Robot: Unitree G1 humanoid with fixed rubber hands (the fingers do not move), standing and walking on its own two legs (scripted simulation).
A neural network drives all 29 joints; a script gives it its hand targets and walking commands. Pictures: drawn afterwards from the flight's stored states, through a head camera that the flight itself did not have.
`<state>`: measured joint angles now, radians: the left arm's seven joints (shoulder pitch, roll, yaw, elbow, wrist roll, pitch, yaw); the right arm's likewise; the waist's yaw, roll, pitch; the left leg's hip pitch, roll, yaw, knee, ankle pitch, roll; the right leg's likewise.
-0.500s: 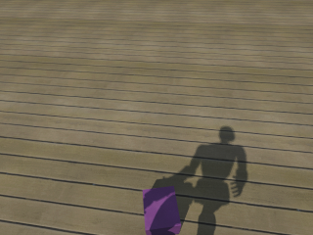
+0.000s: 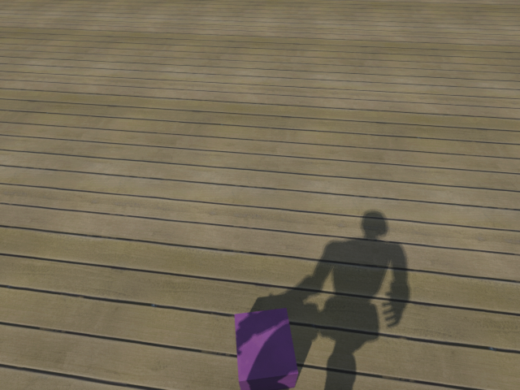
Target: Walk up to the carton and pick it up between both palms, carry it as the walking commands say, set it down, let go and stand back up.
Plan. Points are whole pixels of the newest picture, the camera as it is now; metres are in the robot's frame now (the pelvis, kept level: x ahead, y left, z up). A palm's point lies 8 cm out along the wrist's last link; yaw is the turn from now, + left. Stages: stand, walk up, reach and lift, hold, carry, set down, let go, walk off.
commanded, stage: reach and lift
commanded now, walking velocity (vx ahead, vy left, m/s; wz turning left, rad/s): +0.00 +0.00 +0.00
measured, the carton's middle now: (264, 350) +0.42 +0.01 -0.68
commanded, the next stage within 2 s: none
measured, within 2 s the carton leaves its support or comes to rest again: neither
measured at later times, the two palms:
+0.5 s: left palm out of the picture +0.17 +0.24 -0.13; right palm out of the picture +0.18 -0.24 -0.14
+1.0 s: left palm (162, 327) +0.30 +0.22 -0.18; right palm (362, 322) +0.32 -0.19 -0.18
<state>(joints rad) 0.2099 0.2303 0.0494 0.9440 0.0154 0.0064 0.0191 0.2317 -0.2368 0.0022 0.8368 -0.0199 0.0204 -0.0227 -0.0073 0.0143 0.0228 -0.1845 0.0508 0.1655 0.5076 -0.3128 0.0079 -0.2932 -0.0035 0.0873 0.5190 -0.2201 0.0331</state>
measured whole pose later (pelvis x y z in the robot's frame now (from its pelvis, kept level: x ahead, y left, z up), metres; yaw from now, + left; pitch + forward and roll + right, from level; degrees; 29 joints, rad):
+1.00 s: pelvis -0.06 -0.02 -0.08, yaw +4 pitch +26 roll +4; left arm -0.66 0.23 0.23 0.84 0.00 0.13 -0.01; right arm -0.57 -0.19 -0.06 0.62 0.01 0.18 -0.08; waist -0.01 -0.02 0.08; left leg -1.06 0.05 0.14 0.97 -0.36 0.00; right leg -1.17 -0.02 0.09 0.99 -0.27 0.03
